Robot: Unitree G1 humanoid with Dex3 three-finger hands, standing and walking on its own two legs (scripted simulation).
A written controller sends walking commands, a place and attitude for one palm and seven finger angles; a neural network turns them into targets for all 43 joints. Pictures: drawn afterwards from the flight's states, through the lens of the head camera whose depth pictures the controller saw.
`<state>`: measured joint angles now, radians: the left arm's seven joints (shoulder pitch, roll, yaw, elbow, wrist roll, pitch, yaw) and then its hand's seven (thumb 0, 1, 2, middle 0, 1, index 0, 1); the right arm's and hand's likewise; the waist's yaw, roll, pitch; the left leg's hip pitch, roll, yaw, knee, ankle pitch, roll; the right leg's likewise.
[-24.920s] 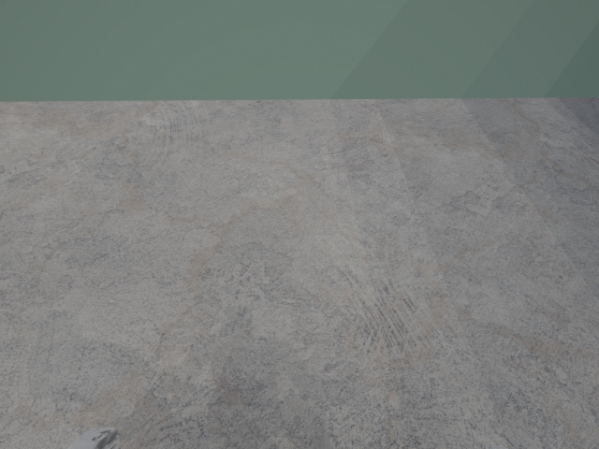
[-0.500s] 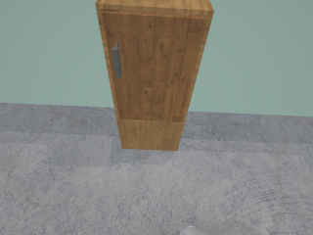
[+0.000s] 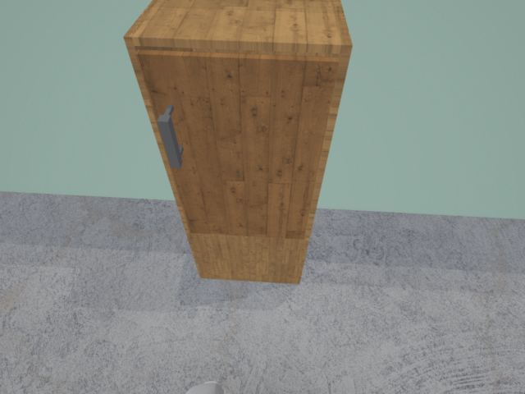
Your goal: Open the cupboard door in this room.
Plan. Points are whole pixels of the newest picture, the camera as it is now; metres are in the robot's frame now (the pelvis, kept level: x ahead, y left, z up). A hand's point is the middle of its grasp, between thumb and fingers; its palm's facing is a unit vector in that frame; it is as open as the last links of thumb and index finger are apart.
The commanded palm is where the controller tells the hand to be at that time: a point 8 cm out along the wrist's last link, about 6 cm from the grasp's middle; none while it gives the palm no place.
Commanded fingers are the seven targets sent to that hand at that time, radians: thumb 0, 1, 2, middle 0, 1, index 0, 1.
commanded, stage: come to a stop and stand still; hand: left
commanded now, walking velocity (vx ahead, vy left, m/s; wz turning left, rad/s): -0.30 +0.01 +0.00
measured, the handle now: (173, 137) +0.60 +0.24 +0.03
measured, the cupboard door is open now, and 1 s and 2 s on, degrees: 0 0 0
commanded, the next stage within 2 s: look again from close up in 1.02 s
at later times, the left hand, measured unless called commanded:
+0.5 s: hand out of the picture +0.04 +0.16 -0.17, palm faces +0.03 -0.95 -0.31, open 7.3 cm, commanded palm none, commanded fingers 0.00 0.90 0.90 -0.20 -0.30 -0.20 -0.30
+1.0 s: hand out of the picture +0.00 +0.11 -0.18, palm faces +0.05 -0.98 -0.19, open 7.3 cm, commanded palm none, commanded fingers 0.00 0.90 0.90 -0.20 -0.30 -0.20 -0.30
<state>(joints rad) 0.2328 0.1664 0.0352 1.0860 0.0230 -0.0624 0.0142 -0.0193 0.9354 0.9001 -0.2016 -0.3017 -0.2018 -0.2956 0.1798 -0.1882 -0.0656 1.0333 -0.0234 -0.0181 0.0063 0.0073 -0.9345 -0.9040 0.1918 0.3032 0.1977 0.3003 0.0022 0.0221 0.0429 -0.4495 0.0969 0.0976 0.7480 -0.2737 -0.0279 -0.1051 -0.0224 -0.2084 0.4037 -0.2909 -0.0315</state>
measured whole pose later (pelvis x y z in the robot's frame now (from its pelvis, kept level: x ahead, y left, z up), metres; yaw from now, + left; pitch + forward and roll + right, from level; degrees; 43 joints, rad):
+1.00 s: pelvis -0.02 -0.07 +0.00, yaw +0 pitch -1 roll +0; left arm 0.23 0.17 0.02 1.12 0.00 0.00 0.03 0.00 0.93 0.90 -0.20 -0.30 -0.20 -0.30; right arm 0.30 -0.12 -0.01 1.15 -0.02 0.01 -0.03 0.00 -0.91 -0.90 0.19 0.30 0.20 0.30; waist 0.01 -0.01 0.03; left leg -0.09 0.04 0.01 0.39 -0.29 -0.03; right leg -0.21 0.03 -0.12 0.37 -0.16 -0.06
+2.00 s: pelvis +0.00 -0.03 -0.01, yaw +0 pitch +0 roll +0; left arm 0.31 0.11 0.03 1.10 0.02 -0.02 0.02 0.00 0.91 0.90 -0.20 -0.30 -0.20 -0.30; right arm 0.36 -0.16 0.00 1.10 -0.03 -0.01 -0.02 0.00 -0.91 -0.90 0.19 0.30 0.20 0.30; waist 0.01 0.03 0.04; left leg -0.15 -0.01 0.05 0.59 -0.43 0.03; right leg -0.29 -0.04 -0.08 0.61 -0.31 -0.01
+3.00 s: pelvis +0.08 +0.02 -0.01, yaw -1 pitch +0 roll +1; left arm 0.26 0.15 0.03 1.00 0.03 0.01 0.02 0.00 0.91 0.90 -0.20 -0.30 -0.20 -0.30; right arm 0.16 -0.16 -0.05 0.99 -0.02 0.02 -0.03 -0.01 -0.92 -0.90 0.20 0.30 0.21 0.30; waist 0.01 0.03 0.07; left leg -0.34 0.05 0.07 0.57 -0.28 -0.01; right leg -0.26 0.00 -0.08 0.60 -0.32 -0.05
